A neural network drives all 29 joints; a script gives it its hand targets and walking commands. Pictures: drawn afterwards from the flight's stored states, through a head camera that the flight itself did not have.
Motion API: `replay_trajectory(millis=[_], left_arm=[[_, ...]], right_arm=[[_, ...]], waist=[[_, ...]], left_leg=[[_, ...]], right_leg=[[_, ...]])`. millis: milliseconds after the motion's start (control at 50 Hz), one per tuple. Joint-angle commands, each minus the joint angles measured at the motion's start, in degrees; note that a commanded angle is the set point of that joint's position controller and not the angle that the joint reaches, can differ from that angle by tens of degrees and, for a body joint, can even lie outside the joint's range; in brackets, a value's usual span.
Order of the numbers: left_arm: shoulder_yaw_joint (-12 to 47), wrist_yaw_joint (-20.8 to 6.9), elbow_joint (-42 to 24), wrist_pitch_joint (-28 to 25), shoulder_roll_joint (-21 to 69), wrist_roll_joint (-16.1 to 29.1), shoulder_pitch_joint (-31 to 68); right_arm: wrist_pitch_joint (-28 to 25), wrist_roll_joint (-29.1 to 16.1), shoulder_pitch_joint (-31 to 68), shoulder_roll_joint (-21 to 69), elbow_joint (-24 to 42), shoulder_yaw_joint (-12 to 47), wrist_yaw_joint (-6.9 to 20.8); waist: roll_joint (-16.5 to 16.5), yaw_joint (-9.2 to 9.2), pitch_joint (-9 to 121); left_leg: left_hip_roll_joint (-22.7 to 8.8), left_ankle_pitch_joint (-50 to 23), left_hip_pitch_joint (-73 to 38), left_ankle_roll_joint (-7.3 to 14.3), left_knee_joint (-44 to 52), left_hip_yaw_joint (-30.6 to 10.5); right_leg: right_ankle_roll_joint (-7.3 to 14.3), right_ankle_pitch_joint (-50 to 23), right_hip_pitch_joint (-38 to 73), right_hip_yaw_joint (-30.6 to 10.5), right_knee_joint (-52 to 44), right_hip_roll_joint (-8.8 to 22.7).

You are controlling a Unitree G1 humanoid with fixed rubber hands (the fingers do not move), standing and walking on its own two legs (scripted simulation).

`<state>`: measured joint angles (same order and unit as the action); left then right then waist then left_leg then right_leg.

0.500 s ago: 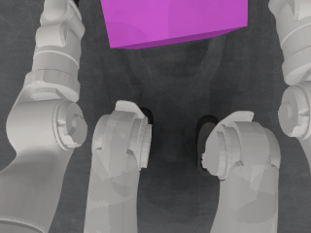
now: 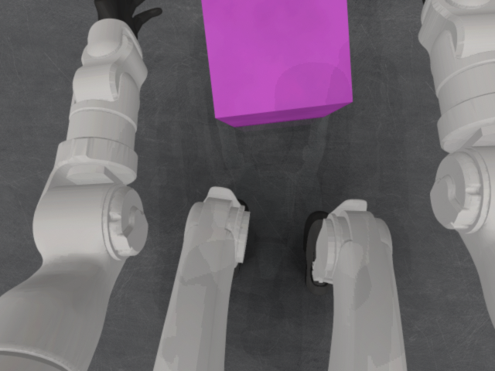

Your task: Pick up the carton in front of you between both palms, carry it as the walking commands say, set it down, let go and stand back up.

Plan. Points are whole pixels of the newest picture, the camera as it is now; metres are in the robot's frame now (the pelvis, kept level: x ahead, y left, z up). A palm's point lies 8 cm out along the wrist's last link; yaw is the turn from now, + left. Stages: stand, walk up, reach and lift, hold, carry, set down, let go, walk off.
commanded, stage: set down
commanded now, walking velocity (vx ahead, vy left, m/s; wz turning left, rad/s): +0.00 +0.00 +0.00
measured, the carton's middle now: (275, 64) +0.54 +0.03 -0.32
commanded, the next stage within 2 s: let go in 0.60 s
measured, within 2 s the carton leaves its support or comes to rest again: neither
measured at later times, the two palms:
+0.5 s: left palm out of the picture +0.53 +0.24 +0.04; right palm out of the picture +0.59 -0.16 +0.04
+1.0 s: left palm out of the picture +0.44 +0.25 +0.15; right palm out of the picture +0.47 -0.18 +0.14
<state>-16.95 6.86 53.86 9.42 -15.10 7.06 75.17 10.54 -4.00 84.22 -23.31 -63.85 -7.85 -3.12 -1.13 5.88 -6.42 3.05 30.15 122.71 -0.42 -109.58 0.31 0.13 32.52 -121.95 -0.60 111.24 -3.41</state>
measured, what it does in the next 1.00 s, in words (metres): rises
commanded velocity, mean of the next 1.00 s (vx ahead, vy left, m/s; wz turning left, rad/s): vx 0.00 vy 0.00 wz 0.00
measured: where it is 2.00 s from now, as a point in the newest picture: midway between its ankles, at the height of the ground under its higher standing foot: (273, 259)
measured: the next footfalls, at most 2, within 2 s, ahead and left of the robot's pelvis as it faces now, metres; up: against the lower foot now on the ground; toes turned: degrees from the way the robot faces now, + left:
none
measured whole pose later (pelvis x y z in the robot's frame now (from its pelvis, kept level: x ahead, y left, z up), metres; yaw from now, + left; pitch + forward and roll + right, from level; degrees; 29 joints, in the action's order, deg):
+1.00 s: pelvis +0.07 +0.01 +0.26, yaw -1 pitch +36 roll -1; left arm -13.8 -5.3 36.1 5.9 -12.1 -3.4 31.8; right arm 7.6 5.5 35.7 -9.7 -36.9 -12.5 -3.5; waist 0.1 3.7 2.6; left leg 2.3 16.1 68.6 1.0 -48.6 -1.5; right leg -0.5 17.1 -67.5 -3.6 48.5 -3.3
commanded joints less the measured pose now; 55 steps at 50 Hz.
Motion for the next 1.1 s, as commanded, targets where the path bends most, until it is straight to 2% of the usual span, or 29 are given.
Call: replay_trajectory(millis=[0,120,240,380,560,620,740,840,940,1080], left_arm=[[-1.47,-0.31,-6.78,-0.74,-6.72,-1.05,12.38],[-2.01,-0.84,-11.96,0.61,-8.51,-0.6,10.17],[-1.78,-2.1,-15.26,2.25,-8.42,-0.05,7.14],[-2.62,-3.5,-14.19,1.82,-6.74,-1.58,3.51],[-4.68,-4.74,-13.56,-0.16,-5.18,-4.77,0.11],[-5.03,-5.48,-13.17,-0.72,-4.24,-6.32,-1.98],[-4.15,-8.66,-16.21,-1.74,-4.51,-10.68,-14.49],[-0.8,-11.24,-22.04,-2.92,-5.08,-12.26,-26.5],[2.33,-12.24,-24.42,-4.74,-3.88,-10.43,-37.41],[6.23,-12.29,-23.92,-7.77,-1.25,-7.61,-54.1]], right_arm=[[-0.76,1.09,14.83,-5.81,6.34,-1.34,0.51],[0.79,1.15,14.47,-6.07,12.49,-0.98,0.55],[2.51,1.78,11.81,-5.53,16.4,-1.66,0.95],[1.96,3.46,7.36,-4.1,14.87,-3.75,2.06],[0.04,5.37,3.6,-2.37,13.67,-5.58,3.31],[-0.45,6.96,0.91,-1.03,13.47,-6.72,3.36],[-0.66,11.32,-13.61,4.47,19.67,-8.57,0.7],[-1.95,10.97,-27.15,7.86,29.79,-7.04,-1.48],[-4.4,9.37,-38.43,8.44,35.0,-4.74,-0.54],[-7.67,8.67,-56.38,9.34,32.81,-3.16,1.54]], waist=[[-3.18,1.94,62.25],[-5.48,2.81,72.6],[-6.69,2.39,75.3],[-5.26,1.71,70.53],[-4.48,1.88,66.96],[-4.54,1.15,65.96],[-3.8,-0.12,70.11],[-0.97,-0.09,66.5],[0.61,-0.87,57.25],[1.37,-2.44,47.31]], left_leg=[[0.17,-17.8,-35.05,-2.14,11.89,2.92],[0.85,-23.2,-40.39,-2.13,17.55,3.77],[1.27,-26.16,-43.42,-2.12,23.72,4.01],[1.06,-27.17,-47.2,-2.46,31.89,3.54],[0.63,-30.38,-54.37,-2.59,42.84,2.83],[0.47,-30.52,-56.68,-2.59,46.08,2.53],[0.56,-35.13,-65.79,-1.66,52.14,2.35],[0.12,-39.36,-78.43,-0.53,57.09,0.8],[-1.05,-41.16,-90.03,-0.26,61.88,-1.83],[-2.34,-44.66,-99.42,-0.92,66.76,-4.27]], right_leg=[[0.24,-12.09,29.91,2.07,-11.99,-1.26],[-0.39,-17.95,40.88,2.12,-17.48,-2.03],[-0.72,-22.69,49.16,1.52,-23.6,-2.25],[-0.89,-24.49,52.21,0.67,-31.97,-1.89],[-1.48,-27.83,59.07,-0.24,-43.08,-1.23],[-1.75,-28.84,61.71,-0.43,-46.64,-0.98],[-2.38,-36.77,73.25,-1.07,-53.69,-0.9],[-2.33,-37.31,76.41,-1.05,-59.79,-0.92],[-1.91,-32.21,74.6,-0.59,-65.38,-0.6],[-1.24,-30.24,76.88,-0.86,-70.76,-0.01]])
